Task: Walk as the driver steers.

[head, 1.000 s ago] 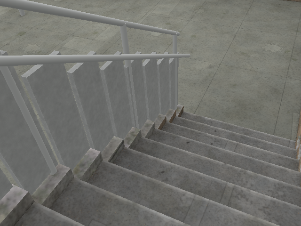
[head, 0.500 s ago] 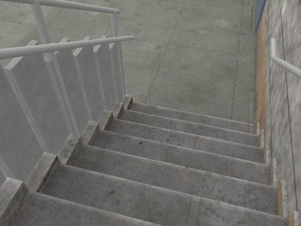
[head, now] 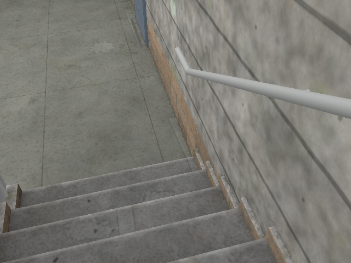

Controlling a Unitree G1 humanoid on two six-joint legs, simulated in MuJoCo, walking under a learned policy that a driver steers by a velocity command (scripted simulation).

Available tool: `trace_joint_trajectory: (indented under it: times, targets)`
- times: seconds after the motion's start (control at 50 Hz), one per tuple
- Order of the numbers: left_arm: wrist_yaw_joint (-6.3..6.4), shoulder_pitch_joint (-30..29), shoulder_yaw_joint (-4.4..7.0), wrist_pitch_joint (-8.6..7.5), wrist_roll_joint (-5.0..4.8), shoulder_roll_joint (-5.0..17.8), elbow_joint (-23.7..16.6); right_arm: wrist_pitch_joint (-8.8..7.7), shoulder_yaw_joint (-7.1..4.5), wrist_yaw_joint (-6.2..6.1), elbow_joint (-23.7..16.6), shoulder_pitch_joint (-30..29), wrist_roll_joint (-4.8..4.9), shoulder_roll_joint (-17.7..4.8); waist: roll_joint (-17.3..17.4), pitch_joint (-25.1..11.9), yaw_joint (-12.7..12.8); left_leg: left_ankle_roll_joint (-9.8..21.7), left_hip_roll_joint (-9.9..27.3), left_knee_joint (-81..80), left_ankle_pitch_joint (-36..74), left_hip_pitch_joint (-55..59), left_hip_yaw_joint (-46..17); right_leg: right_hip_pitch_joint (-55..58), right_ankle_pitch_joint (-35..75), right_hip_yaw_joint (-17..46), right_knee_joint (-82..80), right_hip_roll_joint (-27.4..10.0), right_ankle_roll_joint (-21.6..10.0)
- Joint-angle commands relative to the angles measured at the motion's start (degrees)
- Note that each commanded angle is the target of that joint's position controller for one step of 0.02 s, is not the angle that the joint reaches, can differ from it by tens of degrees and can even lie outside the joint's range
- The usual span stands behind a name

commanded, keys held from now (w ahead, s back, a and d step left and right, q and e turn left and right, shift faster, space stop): w+shift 0.34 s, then w+q+shift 0.66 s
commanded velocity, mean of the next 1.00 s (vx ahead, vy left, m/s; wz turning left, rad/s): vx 1.00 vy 0.00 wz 0.26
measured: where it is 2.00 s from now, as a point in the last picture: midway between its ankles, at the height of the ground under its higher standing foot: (146, 193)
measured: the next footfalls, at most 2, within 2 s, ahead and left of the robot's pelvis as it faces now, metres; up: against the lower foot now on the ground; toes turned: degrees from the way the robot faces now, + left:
right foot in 0.28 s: +0.37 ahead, -0.09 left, -0.17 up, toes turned -8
left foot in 0.62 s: +0.62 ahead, +0.03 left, -0.34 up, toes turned -2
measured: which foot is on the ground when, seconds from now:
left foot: down 0.00-0.26, up 0.28-0.60, down 0.62-0.92, up 0.94-1.00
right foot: up 0.00-0.26, down 0.28-0.60, up 0.62-0.92, down 0.94-1.00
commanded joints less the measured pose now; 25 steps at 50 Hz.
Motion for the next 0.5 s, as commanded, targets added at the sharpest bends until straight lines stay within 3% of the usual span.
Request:
trace_joint_trajectory:
  times: [0.02,0.04,0.06,0.08,0.1,0.12,0.14,0.16,0.18,0.2,0.22,0.24,0.26,0.28,0.3,0.32,0.34,0.36,0.38,0.4,0.42,0.44,0.46,0.48,0.5]
  targets:
    - [-0.06,-6.77,-0.96,-1.15,3.15,-3.16,-7.27,-0.80,-0.31,1.48,6.00,20.12,0.53,-2.25,-0.67,6.45,-0.34,6.62,17.30,0.03,37.45,19.97,-22.09,-39.87,11.95,6.38,-5.83,-8.07,-2.17]
    - [-1.18,-12.58,-1.84,-0.71,2.40,-4.46,-13.00,-2.32,-0.75,0.00,4.81,14.61,-0.42,-6.43,10.28,11.35,3.72,11.45,25.05,-7.24,30.91,5.58,-32.26,-37.19,19.12,7.97,-22.70,-10.80,1.59]
    - [-2.39,-15.64,-1.05,-0.52,2.63,-0.21,-11.49,-2.08,-0.13,-0.43,4.73,9.60,-0.39,-4.65,1.68,16.86,4.10,10.81,21.42,-8.99,21.81,-7.83,-29.22,-28.53,27.58,10.10,-37.78,-12.10,4.04]
    - [-3.11,-14.21,-0.76,0.42,3.07,0.27,-9.62,-1.27,-0.67,-0.87,5.41,8.33,-1.02,-7.37,2.53,14.87,4.59,9.50,17.25,-9.44,20.23,-16.23,-21.23,-15.94,32.70,5.65,-42.67,-9.69,5.50]
    - [-4.02,-7.08,-0.08,1.27,3.36,1.17,-5.90,-0.88,-1.44,-0.66,5.54,8.39,-1.09,-10.80,5.48,11.09,6.13,9.43,16.85,-7.54,16.98,-19.34,-18.57,-7.32,36.06,-1.24,-36.21,-7.55,5.00]
    - [-5.14,-13.19,-0.21,-0.05,1.98,1.49,-7.93,-2.04,-0.06,-1.02,6.94,8.89,0.76,-3.92,0.28,14.61,5.57,7.58,10.99,-1.85,7.65,-17.21,-13.11,-11.96,56.36,3.06,-50.61,-9.88,3.99]
    - [-6.38,-15.48,-1.16,-1.54,1.19,-0.71,-8.65,-2.63,1.16,-1.07,6.65,7.22,2.67,-0.92,-1.65,12.60,5.61,5.78,8.11,0.56,-3.23,-21.45,-6.23,-0.09,74.47,-1.84,-61.81,-8.50,3.25]
    - [-7.28,-18.13,-1.65,-1.67,0.76,-1.98,-8.17,-2.07,0.83,-0.73,6.20,6.76,2.80,-2.71,-1.16,11.15,3.46,5.74,4.90,-1.32,-6.88,-25.90,-0.91,11.16,76.06,-7.93,-66.72,-6.01,3.33]
    - [-7.33,-19.96,-1.90,-1.35,0.45,-1.56,-8.58,-1.52,-0.19,-0.88,6.43,7.17,2.50,-5.66,1.99,11.54,1.96,6.58,6.24,0.04,-3.09,-23.06,-1.17,14.60,70.12,-9.47,-68.12,-5.68,3.68]
    - [-6.24,-18.98,-1.42,-0.43,-0.53,0.11,-7.95,-0.79,-0.53,-1.04,7.91,8.45,1.54,-7.32,6.22,12.54,1.91,7.28,7.98,2.39,7.66,-18.98,-1.70,16.49,60.38,-12.77,-67.16,-5.32,4.03]
    - [-4.73,-15.62,-0.23,0.59,-0.70,2.76,-6.02,0.23,-0.51,-1.51,9.20,12.37,0.30,-6.62,5.38,11.30,1.70,7.89,8.53,8.21,19.53,-8.75,-1.41,16.17,52.18,-11.15,-73.83,-6.96,3.31]
    - [-3.26,-3.40,0.54,0.35,1.02,4.48,-1.40,1.34,-0.28,-1.96,10.74,13.75,-0.67,-7.05,7.26,7.14,6.49,7.04,8.13,25.34,39.99,-3.98,-0.04,24.36,55.40,-11.14,-72.34,-6.64,1.04]
    - [-2.29,16.77,1.91,0.40,1.80,7.26,3.75,1.80,-0.72,-2.35,10.69,7.31,-0.76,-8.75,6.23,0.37,19.10,6.00,7.27,52.20,44.81,-17.05,0.06,47.41,56.04,-10.02,-71.39,-7.20,-2.10]
    - [-2.09,19.09,3.07,0.98,1.74,11.58,5.09,2.03,-1.91,-2.83,10.46,3.85,-0.10,-7.65,-5.24,3.55,21.45,4.28,-5.32,82.11,-9.75,-24.50,1.66,47.11,51.92,1.89,-84.49,-14.88,-6.63]
    - [-1.77,17.56,2.19,-0.23,1.26,12.96,4.21,0.89,-1.35,-3.08,6.84,12.04,1.94,-5.88,-7.50,-0.63,11.92,4.94,-3.12,72.26,-19.30,-38.76,-9.27,58.36,64.33,7.37,-66.34,-21.57,-3.58]
    - [-2.06,14.44,2.29,-0.24,1.07,11.95,3.66,0.63,-1.41,-2.66,6.46,13.99,1.49,-7.05,-3.53,-0.97,9.95,5.11,-1.19,64.24,-15.05,-42.83,-10.55,56.99,60.81,16.09,-70.07,-25.60,-6.60]
    - [-2.02,9.26,1.99,-0.91,1.03,9.98,2.36,0.43,-2.11,-2.19,5.72,10.37,-0.44,-9.10,3.86,5.41,7.00,5.09,2.04,51.49,-7.08,-43.03,-8.70,44.88,44.56,14.77,-74.86,-22.35,-5.82]
    - [-1.13,2.83,2.97,-2.26,2.13,11.18,2.27,1.17,-1.77,-2.02,4.35,8.42,-0.89,-6.99,-5.18,3.58,4.24,3.43,2.11,49.50,-4.72,-42.53,-10.59,37.37,23.97,24.83,-78.06,-28.94,-11.98]
    - [-1.26,-1.32,1.14,-4.47,0.71,5.11,1.77,3.59,-2.44,-1.28,4.16,4.22,-2.74,-8.71,4.48,7.80,1.82,0.46,4.66,34.64,0.59,-33.70,-12.18,20.37,25.50,21.52,-79.78,-26.09,-10.49]
    - [-1.26,-3.56,0.74,-5.61,0.80,5.53,0.54,5.31,-2.64,-0.90,3.68,4.77,-2.77,-7.79,1.73,10.05,0.22,-1.41,4.66,27.20,1.91,-24.28,-11.08,9.19,29.89,19.28,-80.65,-26.39,-10.53]
    - [-1.48,-2.76,1.31,-6.18,2.16,7.33,1.28,6.68,-2.02,-1.10,4.22,4.55,-2.00,-5.80,0.31,8.27,-0.16,-1.74,3.29,27.00,6.74,-17.57,-5.71,3.79,32.42,14.49,-79.50,-24.04,-9.43]
    - [-1.36,-4.05,1.23,-7.11,1.61,5.52,1.25,6.67,-1.90,-0.45,3.76,4.39,-1.60,-5.09,-0.90,7.42,-1.42,-0.34,3.04,19.96,22.56,-13.20,-4.54,-0.20,26.56,8.21,-76.96,-19.57,-5.62]
    - [-0.43,-4.11,0.45,-8.11,0.76,1.46,2.45,5.93,-1.32,0.58,4.55,3.50,-0.98,-3.98,0.23,7.49,-1.36,0.87,3.36,12.42,36.42,-9.38,-5.10,-2.49,17.25,2.90,-73.41,-15.25,-1.36]
    - [-0.42,-7.18,-0.11,-8.80,-0.78,0.57,2.43,5.51,-0.40,1.99,3.66,3.45,0.33,-1.28,-2.13,7.96,-3.72,1.43,1.61,2.06,51.73,4.06,-2.66,-12.93,10.61,-5.89,-71.88,-9.92,2.69]
    - [-0.31,-8.14,-0.31,-8.84,-1.20,1.60,2.20,5.64,-0.03,2.78,3.78,4.16,0.92,-0.54,-5.51,6.47,-4.17,1.92,-0.44,2.29,57.19,13.87,0.56,-16.47,9.43,-8.94,-70.94,-9.94,4.11]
